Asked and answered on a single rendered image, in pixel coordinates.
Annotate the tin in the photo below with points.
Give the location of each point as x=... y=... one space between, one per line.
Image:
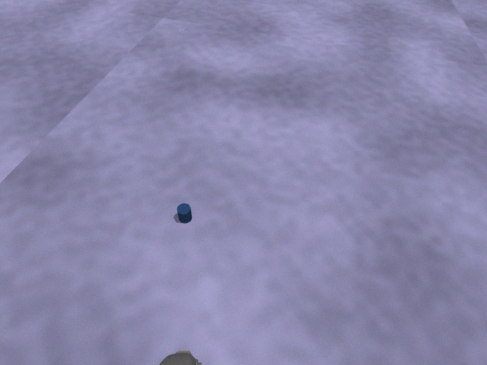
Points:
x=184 y=213

